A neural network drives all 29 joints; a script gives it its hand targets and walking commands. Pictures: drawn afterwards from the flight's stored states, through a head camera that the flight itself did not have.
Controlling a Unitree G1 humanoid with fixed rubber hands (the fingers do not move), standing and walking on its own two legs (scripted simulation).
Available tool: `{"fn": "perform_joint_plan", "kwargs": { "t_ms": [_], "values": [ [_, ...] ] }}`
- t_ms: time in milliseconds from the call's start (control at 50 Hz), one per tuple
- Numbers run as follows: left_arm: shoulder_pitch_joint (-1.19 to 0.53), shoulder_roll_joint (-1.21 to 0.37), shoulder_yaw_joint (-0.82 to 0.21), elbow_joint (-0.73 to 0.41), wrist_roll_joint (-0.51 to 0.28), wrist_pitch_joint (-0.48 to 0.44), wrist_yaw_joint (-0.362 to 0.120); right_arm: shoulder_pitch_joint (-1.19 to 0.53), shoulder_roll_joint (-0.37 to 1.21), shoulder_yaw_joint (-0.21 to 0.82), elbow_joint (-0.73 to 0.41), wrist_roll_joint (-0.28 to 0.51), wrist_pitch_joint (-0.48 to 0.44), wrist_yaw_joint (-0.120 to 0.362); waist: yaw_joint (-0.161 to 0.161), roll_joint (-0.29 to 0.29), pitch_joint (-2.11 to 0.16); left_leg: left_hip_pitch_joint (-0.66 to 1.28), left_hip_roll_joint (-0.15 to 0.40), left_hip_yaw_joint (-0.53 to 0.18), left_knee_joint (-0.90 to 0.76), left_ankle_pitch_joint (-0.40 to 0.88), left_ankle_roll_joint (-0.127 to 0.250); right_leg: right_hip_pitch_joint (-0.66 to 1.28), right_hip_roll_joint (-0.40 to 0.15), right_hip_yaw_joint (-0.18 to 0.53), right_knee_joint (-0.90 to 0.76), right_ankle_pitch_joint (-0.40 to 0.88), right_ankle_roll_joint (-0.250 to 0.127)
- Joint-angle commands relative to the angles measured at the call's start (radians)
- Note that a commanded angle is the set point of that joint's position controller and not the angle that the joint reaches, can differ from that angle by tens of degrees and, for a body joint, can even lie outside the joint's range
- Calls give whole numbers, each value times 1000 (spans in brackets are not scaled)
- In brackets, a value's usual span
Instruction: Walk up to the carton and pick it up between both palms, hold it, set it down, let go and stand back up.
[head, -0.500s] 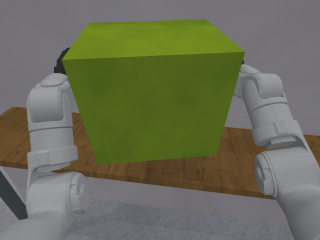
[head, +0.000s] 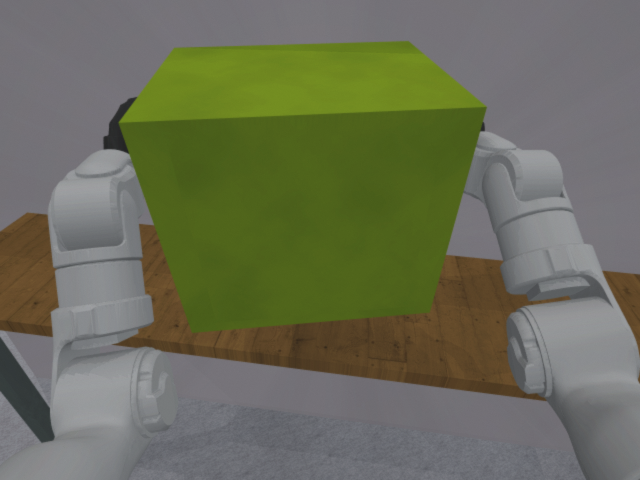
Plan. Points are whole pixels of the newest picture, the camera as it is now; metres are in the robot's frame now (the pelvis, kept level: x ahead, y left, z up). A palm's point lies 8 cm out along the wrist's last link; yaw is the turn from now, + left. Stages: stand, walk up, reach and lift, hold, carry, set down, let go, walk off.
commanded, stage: hold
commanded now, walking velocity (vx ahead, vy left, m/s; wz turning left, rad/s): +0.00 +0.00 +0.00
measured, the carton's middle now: (303, 182) +0.37 +0.01 +0.26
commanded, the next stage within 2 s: none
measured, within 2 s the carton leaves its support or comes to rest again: neither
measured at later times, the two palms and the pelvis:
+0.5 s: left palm (130, 161) +0.35 +0.20 +0.30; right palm (467, 148) +0.37 -0.18 +0.31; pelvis +0.00 +0.00 +0.00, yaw +0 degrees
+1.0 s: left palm (128, 163) +0.35 +0.20 +0.30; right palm (466, 151) +0.37 -0.18 +0.30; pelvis +0.00 +0.00 +0.00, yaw +0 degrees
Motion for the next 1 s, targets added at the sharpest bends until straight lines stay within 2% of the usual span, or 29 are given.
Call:
{"fn": "perform_joint_plan", "kwargs": {
  "t_ms": [0, 20, 40, 140, 160, 220, 280, 320, 340, 400, 420, 500, 540, 580, 620, 700, 780, 860, 880, 940, 980],
  "values": [
    [-822, -386, -357, -235, -207, -105, -157, -770, 406, 124, -326, 128, -45, 92, -13, 51, -351, 128, -16, -55, -18, 159, -14, 65, -10, 90, -4, 160, 20],
    [-823, -385, -357, -227, -206, -107, -155, -773, 406, 122, -314, 121, -44, 91, -21, 47, -343, 125, -18, -51, -17, 162, -16, 71, -5, 86, -4, 161, 22],
    [-828, -378, -342, -203, -200, -104, -157, -771, 403, 116, -295, 119, -40, 93, -11, 41, -316, 119, -17, -53, -20, 149, -12, 61, -11, 87, -5, 148, 20],
    [-823, -381, -344, -182, -203, -105, -155, -778, 393, 107, -274, 119, -43, 98, -9, 56, -312, 86, -11, -61, -30, 101, -15, 62, -7, 89, 0, 118, 17],
    [-823, -384, -336, -185, -202, -108, -153, -777, 405, 115, -276, 121, -45, 99, 0, 54, -314, 83, -14, -58, -25, 117, -12, 65, -10, 91, -2, 126, 20],
    [-819, -384, -344, -198, -208, -111, -152, -776, 404, 132, -294, 130, -45, 96, -4, 39, -343, 123, -15, -56, -12, 184, -15, 77, -6, 92, 3, 183, 18],
    [-826, -382, -336, -170, -198, -112, -151, -768, 407, 117, -253, 125, -46, 99, 0, 43, -305, 98, -16, -55, -22, 121, -11, 54, -15, 94, -1, 131, 20],
    [-823, -387, -339, -178, -206, -112, -146, -781, 397, 112, -273, 125, -50, 101, -5, 55, -329, 116, -15, -57, -22, 134, -12, 55, -11, 95, 1, 139, 18],
    [-820, -379, -333, -174, -199, -111, -147, -780, 401, 124, -273, 123, -50, 100, -2, 32, -322, 113, -15, -58, -18, 147, -9, 59, -13, 97, -1, 154, 20],
    [-824, -372, -330, -187, -201, -117, -150, -775, 410, 126, -282, 130, -47, 95, 1, 24, -349, 135, -20, -52, -11, 193, -10, 79, -12, 94, -5, 197, 27],
    [-815, -372, -337, -185, -198, -112, -151, -770, 401, 118, -273, 125, -46, 94, -7, 49, -324, 134, -18, -54, -16, 190, -13, 63, -11, 91, -5, 189, 23],
    [-817, -384, -333, -182, -196, -113, -155, -780, 409, 122, -287, 130, -48, 96, -2, 35, -329, 122, -19, -54, -13, 172, -15, 64, -14, 93, -6, 173, 23],
    [-805, -385, -342, -211, -208, -114, -154, -762, 409, 127, -303, 136, -49, 92, -2, 46, -351, 143, -19, -59, -6, 219, -16, 72, -13, 96, -2, 216, 24],
    [-816, -384, -348, -208, -212, -115, -154, -773, 410, 128, -306, 137, -48, 90, -8, 35, -346, 142, -17, -58, -9, 205, -13, 73, -10, 96, -3, 197, 21],
    [-806, -380, -340, -219, -214, -117, -156, -761, 417, 138, -329, 137, -47, 86, -6, 22, -357, 164, -23, -54, -1, 234, -6, 72, -17, 101, -8, 232, 29],
    [-787, -380, -345, -235, -209, -100, -158, -751, 414, 145, -344, 146, -40, 78, -4, 40, -333, 162, -18, -60, 3, 242, -11, 65, -20, 100, -7, 241, 24],
    [-809, -373, -334, -185, -200, -106, -158, -755, 412, 122, -285, 127, -38, 85, -3, 35, -311, 117, -16, -57, -22, 125, -7, 48, -22, 100, -14, 136, 25],
    [-823, -384, -346, -221, -211, -119, -153, -773, 419, 132, -312, 131, -46, 90, -5, 47, -353, 151, -17, -56, -8, 207, -13, 69, -9, 95, -1, 205, 22],
    [-814, -377, -335, -203, -203, -116, -154, -767, 410, 130, -292, 128, -43, 91, 1, 53, -333, 147, -17, -59, -10, 190, -13, 65, -12, 97, -2, 191, 22],
    [-798, -384, -343, -171, -202, -111, -153, -762, 405, 125, -286, 125, -48, 92, -7, 45, -295, 108, -13, -60, -21, 136, -17, 63, -10, 93, -4, 156, 19],
    [-812, -379, -343, -196, -202, -115, -152, -764, 410, 130, -293, 127, -50, 91, -7, 33, -321, 113, -17, -59, -17, 153, -11, 63, -14, 96, -6, 167, 24]
  ]
}}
